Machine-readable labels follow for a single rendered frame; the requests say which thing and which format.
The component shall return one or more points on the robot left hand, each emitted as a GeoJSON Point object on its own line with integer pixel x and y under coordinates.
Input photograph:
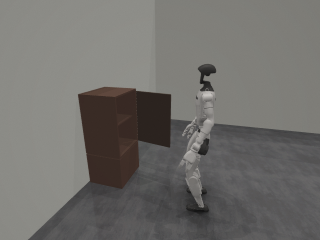
{"type": "Point", "coordinates": [189, 157]}

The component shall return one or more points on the right robot foot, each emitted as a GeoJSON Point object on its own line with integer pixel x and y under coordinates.
{"type": "Point", "coordinates": [204, 191]}

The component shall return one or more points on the left robot shin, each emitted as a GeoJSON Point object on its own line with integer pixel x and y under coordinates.
{"type": "Point", "coordinates": [195, 189]}

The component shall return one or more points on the cupboard door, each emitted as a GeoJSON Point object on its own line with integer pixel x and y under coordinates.
{"type": "Point", "coordinates": [154, 118]}

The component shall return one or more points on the robot right hand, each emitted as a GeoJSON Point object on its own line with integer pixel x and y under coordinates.
{"type": "Point", "coordinates": [191, 130]}

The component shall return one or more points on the robot left forearm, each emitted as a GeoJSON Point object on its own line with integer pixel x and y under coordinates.
{"type": "Point", "coordinates": [204, 132]}

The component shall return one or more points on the left robot upper arm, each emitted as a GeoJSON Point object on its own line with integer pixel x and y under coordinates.
{"type": "Point", "coordinates": [207, 100]}

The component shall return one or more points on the robot right forearm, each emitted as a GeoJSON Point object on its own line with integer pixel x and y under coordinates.
{"type": "Point", "coordinates": [194, 122]}

